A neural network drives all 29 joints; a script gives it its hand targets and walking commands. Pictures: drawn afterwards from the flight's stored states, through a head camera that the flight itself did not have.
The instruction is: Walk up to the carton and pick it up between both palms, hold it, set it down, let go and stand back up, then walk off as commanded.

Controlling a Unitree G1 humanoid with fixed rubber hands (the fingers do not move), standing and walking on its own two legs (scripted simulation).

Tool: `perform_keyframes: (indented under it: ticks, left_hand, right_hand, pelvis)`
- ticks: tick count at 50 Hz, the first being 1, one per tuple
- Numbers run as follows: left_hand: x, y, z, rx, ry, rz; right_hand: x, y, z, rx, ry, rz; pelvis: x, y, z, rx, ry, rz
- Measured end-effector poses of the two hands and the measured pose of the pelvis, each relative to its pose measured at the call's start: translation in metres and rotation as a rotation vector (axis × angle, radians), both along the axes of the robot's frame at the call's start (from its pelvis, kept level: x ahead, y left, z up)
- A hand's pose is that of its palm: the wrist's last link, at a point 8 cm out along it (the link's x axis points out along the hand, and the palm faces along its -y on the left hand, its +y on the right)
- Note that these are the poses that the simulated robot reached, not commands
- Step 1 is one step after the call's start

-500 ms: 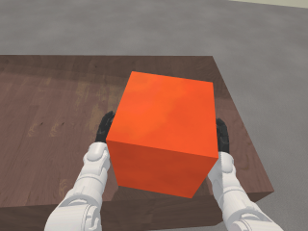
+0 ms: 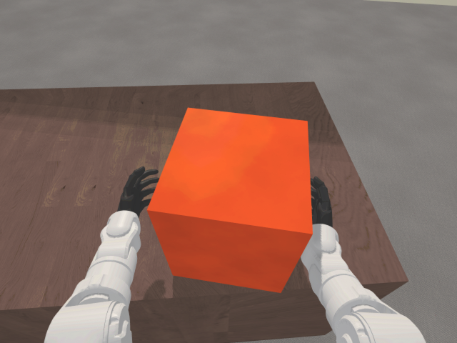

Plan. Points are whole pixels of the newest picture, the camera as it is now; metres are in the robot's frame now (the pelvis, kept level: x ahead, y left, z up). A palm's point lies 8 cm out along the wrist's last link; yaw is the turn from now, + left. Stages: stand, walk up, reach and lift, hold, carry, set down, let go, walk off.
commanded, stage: set down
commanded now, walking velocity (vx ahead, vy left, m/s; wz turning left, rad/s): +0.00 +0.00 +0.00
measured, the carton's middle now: (235, 203) +0.39 +0.00 +0.00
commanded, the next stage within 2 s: none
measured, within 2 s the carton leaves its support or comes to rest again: neither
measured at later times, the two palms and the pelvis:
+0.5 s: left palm (117, 239) +0.32 +0.22 +0.00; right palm (329, 264) +0.26 -0.15 -0.01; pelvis -0.02 +0.00 +0.00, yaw +0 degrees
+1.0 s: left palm (98, 273) +0.27 +0.25 -0.01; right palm (340, 295) +0.21 -0.16 -0.02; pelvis -0.04 +0.00 +0.00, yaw +0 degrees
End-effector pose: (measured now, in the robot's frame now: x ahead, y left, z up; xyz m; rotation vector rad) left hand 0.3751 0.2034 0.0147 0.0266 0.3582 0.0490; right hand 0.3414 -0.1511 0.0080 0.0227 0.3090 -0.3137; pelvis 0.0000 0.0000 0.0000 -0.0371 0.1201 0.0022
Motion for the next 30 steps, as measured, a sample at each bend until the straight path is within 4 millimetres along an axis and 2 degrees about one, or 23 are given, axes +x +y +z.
perform_keyframes:
  ticks: [7,15,30]
  left_hand:
    - [-0.006,0.002,0.002,-0.006,0.003,-0.009]
    - [-0.018,0.008,0.001,-0.004,0.012,-0.012]
    - [-0.076,0.025,-0.021,0.018,0.048,0.008]
  right_hand:
    - [-0.013,0.002,-0.003,-0.033,0.008,0.016]
    - [-0.040,0.004,-0.015,-0.061,0.028,0.045]
    - [-0.092,-0.007,-0.019,-0.071,-0.005,0.025]
  pelvis:
    - [-0.005,0.000,-0.001,0.000,-0.011,0.000]
    - [-0.012,0.001,-0.001,-0.001,-0.027,0.000]
    - [-0.031,-0.001,-0.001,0.002,-0.053,0.001]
